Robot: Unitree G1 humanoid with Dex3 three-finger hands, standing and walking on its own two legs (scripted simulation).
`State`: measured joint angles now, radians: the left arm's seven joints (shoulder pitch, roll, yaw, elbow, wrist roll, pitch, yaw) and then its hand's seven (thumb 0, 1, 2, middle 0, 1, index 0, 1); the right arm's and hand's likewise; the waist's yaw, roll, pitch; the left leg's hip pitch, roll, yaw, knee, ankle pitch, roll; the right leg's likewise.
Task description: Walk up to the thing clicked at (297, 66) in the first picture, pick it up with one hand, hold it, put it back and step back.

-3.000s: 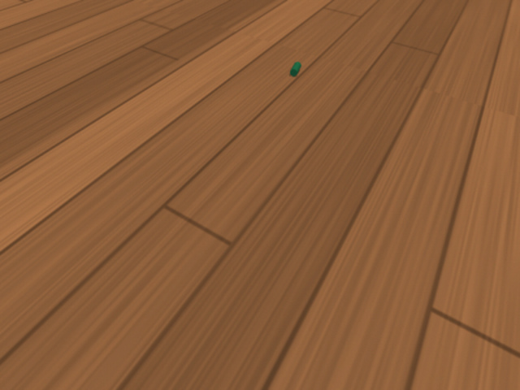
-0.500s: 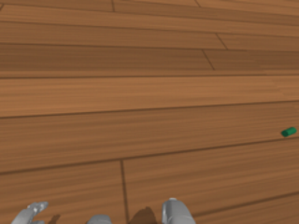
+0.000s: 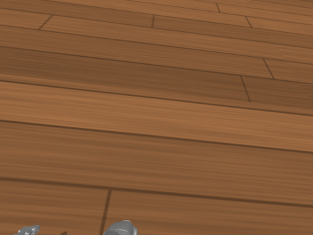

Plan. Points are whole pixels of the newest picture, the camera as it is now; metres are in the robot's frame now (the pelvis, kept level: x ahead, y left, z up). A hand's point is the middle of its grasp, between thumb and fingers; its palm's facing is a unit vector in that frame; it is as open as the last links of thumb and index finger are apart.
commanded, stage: walk up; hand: left
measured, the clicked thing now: out of the picture +0.54 -1.25 -0.73
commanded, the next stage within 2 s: none
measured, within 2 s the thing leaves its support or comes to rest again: neither
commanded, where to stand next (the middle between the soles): +0.24 -1.55 m, yaw +16 degrees
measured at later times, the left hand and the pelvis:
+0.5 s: hand (146, 217) +0.19 +0.04 -0.16, palm faces +0.01 -0.94 -0.35, open 7.4 cm; pelvis +0.09 -0.25 -0.03, yaw +3 degrees
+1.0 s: hand (205, 205) +0.24 -0.15 -0.17, palm faces -0.03 -0.95 -0.31, open 7.4 cm; pelvis +0.15 -0.45 -0.02, yaw +6 degrees
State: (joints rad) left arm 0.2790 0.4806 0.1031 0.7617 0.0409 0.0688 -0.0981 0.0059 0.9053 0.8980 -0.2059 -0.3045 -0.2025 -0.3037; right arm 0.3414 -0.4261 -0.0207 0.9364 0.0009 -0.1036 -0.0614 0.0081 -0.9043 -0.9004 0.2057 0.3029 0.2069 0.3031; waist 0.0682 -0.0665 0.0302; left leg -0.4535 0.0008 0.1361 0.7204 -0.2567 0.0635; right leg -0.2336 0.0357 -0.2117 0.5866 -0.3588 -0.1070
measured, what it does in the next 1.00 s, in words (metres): steps to the right: left foot, then right foot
